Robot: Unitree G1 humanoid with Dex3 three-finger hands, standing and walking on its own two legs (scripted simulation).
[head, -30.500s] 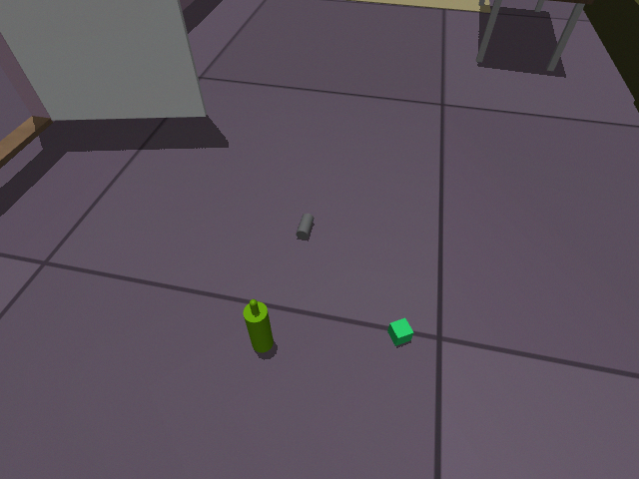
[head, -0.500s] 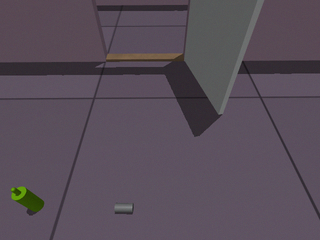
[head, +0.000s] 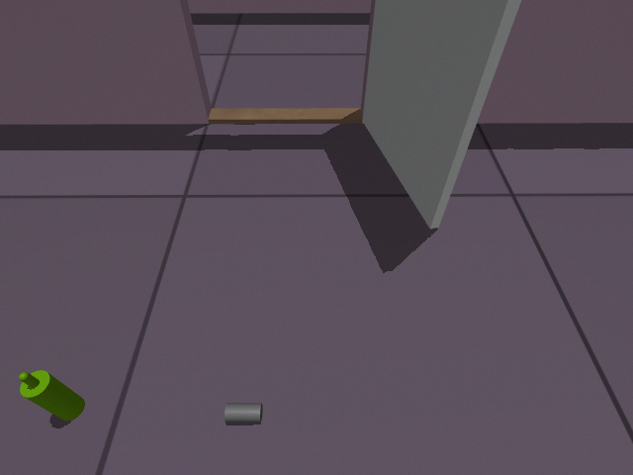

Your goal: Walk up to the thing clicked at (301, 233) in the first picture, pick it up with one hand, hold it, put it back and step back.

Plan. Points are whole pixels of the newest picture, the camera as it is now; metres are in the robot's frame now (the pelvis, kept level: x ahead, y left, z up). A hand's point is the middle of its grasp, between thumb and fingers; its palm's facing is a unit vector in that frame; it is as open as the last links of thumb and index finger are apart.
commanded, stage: stand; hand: left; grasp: from above
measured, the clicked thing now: (243, 412) +0.42 +0.23 -0.76
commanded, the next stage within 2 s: rise first in 0.10 s
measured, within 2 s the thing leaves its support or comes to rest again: neither
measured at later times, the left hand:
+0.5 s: hand out of the picture +0.16 +0.25 -0.17, palm faces -0.05 -0.94 -0.35, open 9.7 cm
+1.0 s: hand out of the picture +0.12 +0.26 -0.24, palm faces -0.17 -0.87 -0.46, open 13.3 cm
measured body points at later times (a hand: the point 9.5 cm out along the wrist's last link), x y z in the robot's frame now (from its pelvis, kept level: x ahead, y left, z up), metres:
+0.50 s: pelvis -0.02 +0.00 -0.03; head +0.04 +0.01 +0.42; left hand +0.16 +0.30 -0.15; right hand +0.08 -0.26 -0.14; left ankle -0.01 +0.14 -0.75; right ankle +0.00 -0.14 -0.75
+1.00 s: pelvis -0.02 +0.01 -0.10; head +0.08 +0.03 +0.34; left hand +0.13 +0.31 -0.21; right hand +0.16 -0.24 -0.19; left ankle -0.01 +0.14 -0.75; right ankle +0.00 -0.14 -0.75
